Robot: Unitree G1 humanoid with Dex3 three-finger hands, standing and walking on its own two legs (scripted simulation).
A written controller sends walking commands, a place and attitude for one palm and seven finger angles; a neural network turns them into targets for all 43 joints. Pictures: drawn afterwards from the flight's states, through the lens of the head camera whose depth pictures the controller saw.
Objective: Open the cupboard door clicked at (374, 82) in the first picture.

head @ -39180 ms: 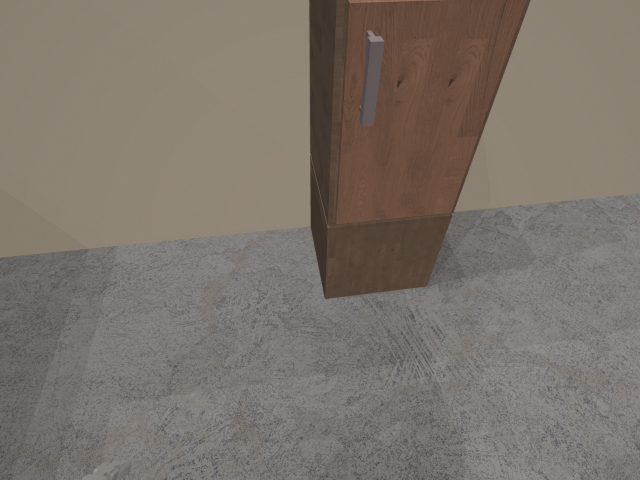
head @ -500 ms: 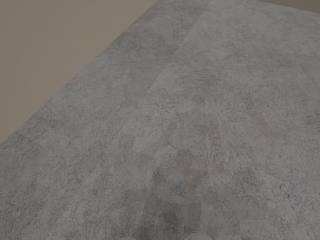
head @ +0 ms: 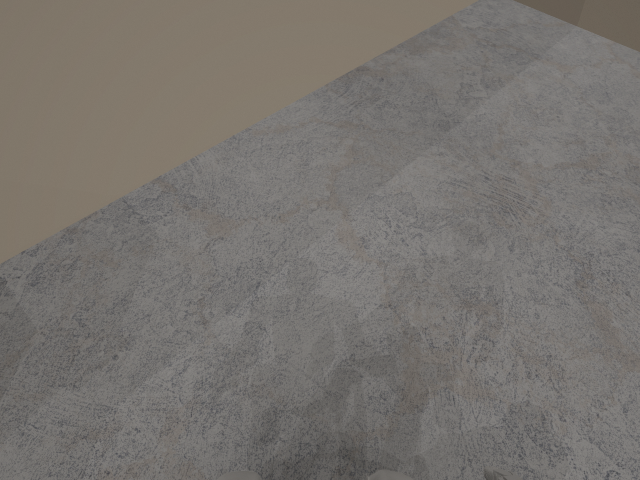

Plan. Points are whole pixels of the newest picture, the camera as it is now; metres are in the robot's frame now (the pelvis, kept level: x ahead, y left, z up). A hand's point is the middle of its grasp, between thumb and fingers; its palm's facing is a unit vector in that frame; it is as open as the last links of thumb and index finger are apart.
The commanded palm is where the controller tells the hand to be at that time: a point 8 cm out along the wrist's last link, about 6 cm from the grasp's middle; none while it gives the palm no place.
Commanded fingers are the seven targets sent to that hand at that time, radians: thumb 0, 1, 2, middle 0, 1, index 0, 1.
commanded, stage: turn to face it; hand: left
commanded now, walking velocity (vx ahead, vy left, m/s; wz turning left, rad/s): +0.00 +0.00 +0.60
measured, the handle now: out of the picture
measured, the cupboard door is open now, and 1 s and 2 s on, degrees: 39 39 39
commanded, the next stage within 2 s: none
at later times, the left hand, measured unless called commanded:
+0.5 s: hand out of the picture +0.03 +0.17 -0.14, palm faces +0.30 -0.92 -0.24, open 7.4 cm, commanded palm none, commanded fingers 0.00 0.90 0.90 -0.20 -0.30 -0.20 -0.30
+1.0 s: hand out of the picture +0.00 +0.22 -0.14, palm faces +0.56 -0.79 -0.25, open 7.4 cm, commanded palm none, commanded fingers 0.00 0.90 0.90 -0.20 -0.30 -0.20 -0.30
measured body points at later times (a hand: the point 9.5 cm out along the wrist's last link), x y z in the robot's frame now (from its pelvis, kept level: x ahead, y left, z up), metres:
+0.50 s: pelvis +0.02 -0.04 +0.02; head +0.06 -0.03 +0.46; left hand +0.01 +0.22 -0.12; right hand +0.17 -0.27 -0.13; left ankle -0.03 +0.08 -0.66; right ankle +0.03 -0.15 -0.72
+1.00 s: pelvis +0.03 -0.02 +0.01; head +0.06 +0.02 +0.46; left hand -0.03 +0.26 -0.12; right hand +0.22 -0.19 -0.12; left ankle -0.01 +0.08 -0.72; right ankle +0.10 -0.15 -0.69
